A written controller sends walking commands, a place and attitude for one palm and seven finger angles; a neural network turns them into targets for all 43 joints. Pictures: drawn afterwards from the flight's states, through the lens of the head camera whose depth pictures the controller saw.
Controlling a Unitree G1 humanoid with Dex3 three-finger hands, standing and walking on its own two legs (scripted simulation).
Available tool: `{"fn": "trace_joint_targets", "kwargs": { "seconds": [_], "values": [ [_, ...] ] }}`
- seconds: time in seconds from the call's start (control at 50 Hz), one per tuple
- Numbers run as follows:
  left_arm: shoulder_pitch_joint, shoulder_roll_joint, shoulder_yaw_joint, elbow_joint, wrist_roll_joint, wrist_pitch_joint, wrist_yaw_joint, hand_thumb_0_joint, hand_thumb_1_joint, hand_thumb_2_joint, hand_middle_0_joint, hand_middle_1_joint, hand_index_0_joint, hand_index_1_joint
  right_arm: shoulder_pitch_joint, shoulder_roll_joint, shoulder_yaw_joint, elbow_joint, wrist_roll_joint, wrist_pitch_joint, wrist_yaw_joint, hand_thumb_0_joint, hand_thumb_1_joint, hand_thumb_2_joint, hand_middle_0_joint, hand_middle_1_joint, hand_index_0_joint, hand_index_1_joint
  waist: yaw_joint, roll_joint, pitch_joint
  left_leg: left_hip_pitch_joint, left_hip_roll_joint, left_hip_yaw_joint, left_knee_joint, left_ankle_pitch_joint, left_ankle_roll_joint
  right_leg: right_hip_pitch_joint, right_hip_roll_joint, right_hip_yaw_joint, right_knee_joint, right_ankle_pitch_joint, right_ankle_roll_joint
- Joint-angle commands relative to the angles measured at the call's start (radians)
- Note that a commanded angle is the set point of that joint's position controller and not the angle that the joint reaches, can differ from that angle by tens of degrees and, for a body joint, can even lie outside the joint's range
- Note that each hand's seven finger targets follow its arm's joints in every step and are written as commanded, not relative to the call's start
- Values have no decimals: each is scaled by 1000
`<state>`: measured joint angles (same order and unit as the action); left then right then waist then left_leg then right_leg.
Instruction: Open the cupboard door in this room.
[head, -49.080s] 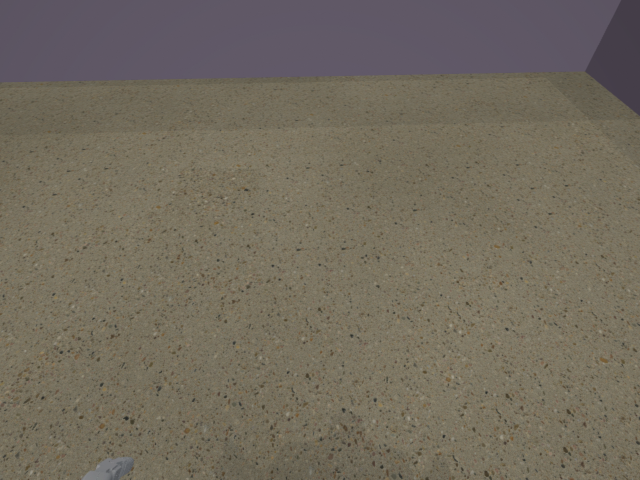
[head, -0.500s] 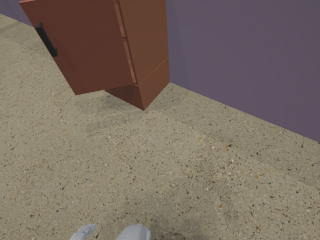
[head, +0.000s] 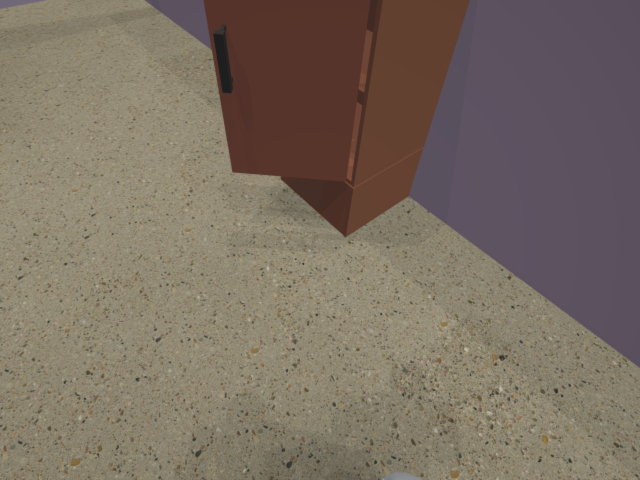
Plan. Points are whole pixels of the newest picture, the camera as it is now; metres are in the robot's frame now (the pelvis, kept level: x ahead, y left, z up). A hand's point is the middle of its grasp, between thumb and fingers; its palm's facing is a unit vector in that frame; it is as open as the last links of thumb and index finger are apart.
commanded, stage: take the last steps up to it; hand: left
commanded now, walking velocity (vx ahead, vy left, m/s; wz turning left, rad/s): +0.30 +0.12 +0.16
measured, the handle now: (225, 59) +1.07 +0.36 -0.04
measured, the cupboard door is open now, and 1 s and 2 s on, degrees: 46 46 46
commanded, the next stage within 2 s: come to a stop and stand still in 1.40 s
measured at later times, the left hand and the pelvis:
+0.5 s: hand out of the picture +0.09 +0.15 -0.15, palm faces +0.15 -0.96 -0.22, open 7.3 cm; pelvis +0.12 -0.02 +0.01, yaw +6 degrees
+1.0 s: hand (165, 361) +0.30 +0.29 -0.17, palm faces +0.15 -0.97 -0.17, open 7.4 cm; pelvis +0.28 +0.10 +0.00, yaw +4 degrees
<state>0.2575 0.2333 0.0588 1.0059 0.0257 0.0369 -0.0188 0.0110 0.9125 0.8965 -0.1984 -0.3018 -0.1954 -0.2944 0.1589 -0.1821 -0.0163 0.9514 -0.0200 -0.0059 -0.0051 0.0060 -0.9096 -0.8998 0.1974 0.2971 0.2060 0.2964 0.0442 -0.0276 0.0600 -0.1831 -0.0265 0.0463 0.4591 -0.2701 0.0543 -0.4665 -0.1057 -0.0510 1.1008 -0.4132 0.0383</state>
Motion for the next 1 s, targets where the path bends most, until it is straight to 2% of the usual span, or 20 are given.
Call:
{"fn": "trace_joint_targets", "kwargs": {
  "seconds": [0.0, 0.12, 0.18, 0.2, 0.22, 0.24, 0.26, 0.3, 0.36, 0.44, 0.6, 0.64, 0.68, 0.7, 0.72, 0.74, 0.76, 0.82, 0.88, 0.98],
  "values": [
    [-53, 52, 13, -93, 3, -38, -2, 0, 900, 900, -200, -300, -200, -300, 123, -179, -50, -3, 1, -27, -14, 0, -900, -900, 200, 300, 200, 300, -55, 146, -10, 75, 239, -235, -250, 78, 144, -112, -5, -15, -72, 58, 8],
    [-99, 18, 4, -116, 0, -54, -6, 0, 900, 900, -200, -300, -200, -300, 157, -171, -55, 28, -8, -27, -10, 0, -900, -900, 200, 300, 200, 300, -50, 135, 5, -5, 233, -243, -217, 5, 153, 84, 36, -54, -412, 42, 1],
    [86, 53, 22, -49, 4, -68, 1, 0, 900, 900, -200, -300, -200, -300, 125, -146, -50, 33, 3, -27, -7, 0, -900, -900, 200, 300, 200, 300, 44, 31, -22, -238, 128, -159, -12, -127, 73, 465, 34, -26, -619, 131, -16],
    [201, 139, 39, -21, 14, -82, 10, 0, 900, 900, -200, -300, -200, -300, 131, -102, -43, 22, 14, -33, 2, 0, -900, -900, 200, 300, 200, 300, 92, -180, -79, -402, 13, -44, 248, -206, 15, 644, -162, 211, -750, -47, -71],
    [269, 210, 53, -7, 7, -81, 19, 0, 900, 900, -200, -300, -200, -300, 104, -89, -42, -16, 7, -31, 5, 0, -900, -900, 200, 300, 200, 300, 112, -344, -80, -527, -31, -21, 524, -350, -19, 649, -407, 564, -920, -161, -169],
    [221, 182, 43, -20, -6, -78, 26, 0, 900, 900, -200, -300, -200, -300, 64, -140, -57, -18, -7, -23, 9, 0, -900, -900, 200, 300, 200, 300, 84, -184, 14, -546, 35, -94, 656, -263, -24, 507, -424, 567, -979, -262, -203],
    [140, 138, 32, -32, -6, -90, 29, 0, 900, 900, -200, -300, -200, -300, 66, -134, -61, 4, -9, -19, 14, 0, -900, -900, 200, 300, 200, 300, 43, -235, 70, -539, 73, -118, 716, -131, -28, 389, -371, 528, -994, -258, -183],
    [69, 60, 12, -39, -9, -97, 32, 0, 900, 900, -200, -300, -200, -300, 100, -90, -60, 44, -10, -6, 22, 0, -900, -900, 200, 300, 200, 300, -13, -119, 86, -471, 109, -110, 733, 7, -47, 286, -299, 300, -976, -91, -134],
    [105, 20, -1, -12, -11, -118, 30, 0, 900, 900, -200, -300, -200, -300, 164, -38, -47, 87, -9, 8, 31, 0, -900, -900, 200, 300, 200, 300, -36, -102, 43, -436, 104, -56, 678, 111, -82, 313, -201, 61, -950, 239, -90],
    [174, 25, -4, 38, -10, -132, 32, 0, 900, 900, -200, -300, -200, -300, 119, -22, -47, 75, -4, 14, 36, 0, -900, -900, 200, 300, 200, 300, -27, -91, 28, -487, 120, -24, 593, 150, -103, 401, -200, -15, -925, 478, -104],
    [234, 43, -7, 102, 6, -127, 39, 0, 900, 900, -200, -300, -200, -300, -67, -12, -33, 6, -1, -11, 52, 0, -900, -900, 200, 300, 200, 300, 7, -152, 78, -410, 106, 53, 252, 97, -76, 442, -235, -37, -881, 529, -137],
    [215, 63, 2, 102, 7, -118, 41, 0, 900, 900, -200, -300, -200, -300, -57, -17, -33, 3, 2, -21, 50, 0, -900, -900, 200, 300, 200, 300, -3, -167, 70, -320, 90, 61, 177, 42, -53, 432, -250, -44, -834, 554, -136],
    [188, 70, 8, 102, 2, -111, 40, 0, 900, 900, -200, -300, -200, -300, 78, -46, -41, 45, -4, -36, 39, 0, -900, -900, 200, 300, 200, 300, -72, -137, 2, -65, 28, 112, 54, 72, -34, 356, -202, -100, -661, 627, -108],
    [194, 50, 4, 101, 1, -108, 37, 0, 900, 900, -200, -300, -200, -300, 214, -106, -53, 87, -8, -42, 30, 0, -900, -900, 200, 300, 200, 300, -125, -35, -85, 135, 50, 83, 16, 85, -27, 278, -154, -119, -465, 535, -88],
    [238, -3, 1, 82, -11, -102, 31, 0, 900, 900, -200, -300, -200, -300, 338, -220, -81, 107, -19, -51, 13, 0, -900, -900, 200, 300, 200, 300, -160, 209, -216, 357, 278, -201, -12, 139, 42, 77, -24, -169, -210, 152, -45],
    [201, -31, -12, 47, -13, -100, 30, 0, 900, 900, -200, -300, -200, -300, 411, -274, -94, 119, -9, -43, -5, 0, -900, -900, 200, 300, 200, 300, -176, 337, -270, 432, 417, -422, -122, 221, 118, -86, 61, -99, 44, -198, -40],
    [131, -28, -10, 23, -12, -100, 35, 0, 900, 900, -200, -300, -200, -300, 375, -260, -87, 116, -6, -37, -16, 0, -900, -900, 200, 300, 200, 300, -165, 210, -216, 380, 450, -394, -144, 255, 159, -154, 23, -8, 178, -170, -70],
    [76, -38, 1, 43, -1, -87, 23, 0, 900, 900, -200, -300, -200, -300, 183, -121, -50, 60, -5, -59, -21, 0, -900, -900, 200, 300, 200, 300, -81, 118, -52, 77, 369, -212, -204, 240, 106, -141, -51, 45, 213, 48, -58],
    [118, -71, 0, 52, 1, -65, 17, 0, 900, 900, -200, -300, -200, -300, 185, -72, -32, 74, -2, -78, -26, 0, -900, -900, 200, 300, 200, 300, -33, 118, -22, 20, 314, -79, -246, 356, 87, -97, -36, 38, 125, 119, -43],
    [43, -50, 9, 9, 3, -44, 9, 0, 900, 900, -200, -300, -200, -300, 206, -69, -34, 76, -1, -81, -24, 0, -900, -900, 200, 300, 200, 300, -19, 98, 7, 53, 302, -36, -296, 342, 101, -167, -28, 47, 20, 236, -27]
  ]
}}
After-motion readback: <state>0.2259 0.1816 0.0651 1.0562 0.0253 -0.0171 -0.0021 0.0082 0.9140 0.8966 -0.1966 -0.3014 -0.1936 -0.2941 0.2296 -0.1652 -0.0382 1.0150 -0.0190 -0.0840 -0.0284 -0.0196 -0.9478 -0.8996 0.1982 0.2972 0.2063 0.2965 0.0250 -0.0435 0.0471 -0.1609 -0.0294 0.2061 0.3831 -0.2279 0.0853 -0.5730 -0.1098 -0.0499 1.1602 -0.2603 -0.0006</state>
